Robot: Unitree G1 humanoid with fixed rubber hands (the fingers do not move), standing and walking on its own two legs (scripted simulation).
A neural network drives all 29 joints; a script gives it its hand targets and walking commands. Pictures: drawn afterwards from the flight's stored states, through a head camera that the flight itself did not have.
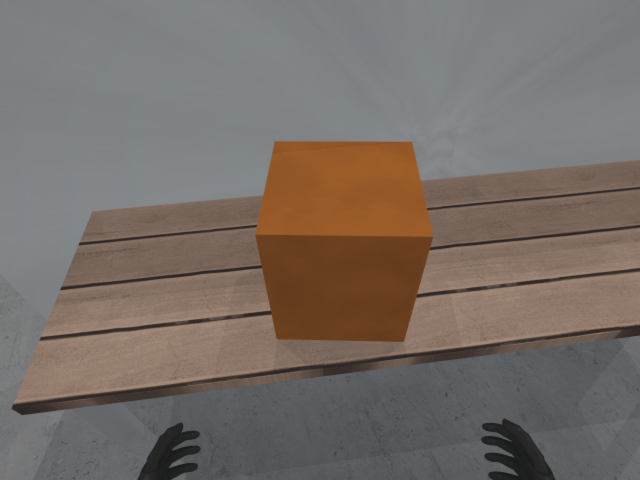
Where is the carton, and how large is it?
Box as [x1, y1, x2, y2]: [255, 141, 432, 341]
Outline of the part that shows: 275,141 255,235 276,337 293,339 403,341 432,238 411,142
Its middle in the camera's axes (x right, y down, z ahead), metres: +0.03 +0.00 +0.62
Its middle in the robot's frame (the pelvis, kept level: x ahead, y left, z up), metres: +0.47 +0.00 +0.02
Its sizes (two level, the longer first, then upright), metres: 0.210 0.200 0.250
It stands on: a table, 0.67 m high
